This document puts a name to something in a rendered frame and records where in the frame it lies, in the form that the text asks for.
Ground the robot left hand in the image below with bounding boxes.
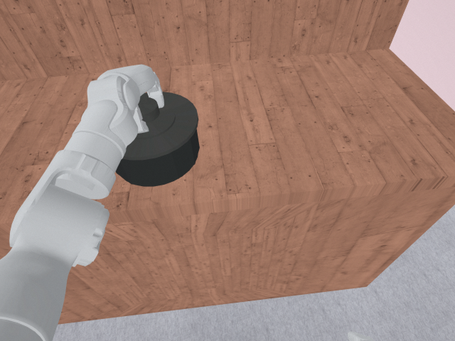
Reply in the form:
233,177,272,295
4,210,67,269
97,65,164,134

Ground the lid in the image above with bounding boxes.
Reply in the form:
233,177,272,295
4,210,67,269
123,92,198,160

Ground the knob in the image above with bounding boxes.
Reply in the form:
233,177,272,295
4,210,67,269
138,97,160,123

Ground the robot left upper arm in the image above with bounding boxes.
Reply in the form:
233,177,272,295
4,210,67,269
0,184,109,341

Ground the left robot forearm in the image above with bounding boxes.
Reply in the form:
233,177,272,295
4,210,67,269
9,72,140,247

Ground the table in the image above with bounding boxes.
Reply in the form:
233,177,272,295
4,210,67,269
0,0,455,325

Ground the pot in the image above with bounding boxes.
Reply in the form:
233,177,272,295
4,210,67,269
116,129,200,187

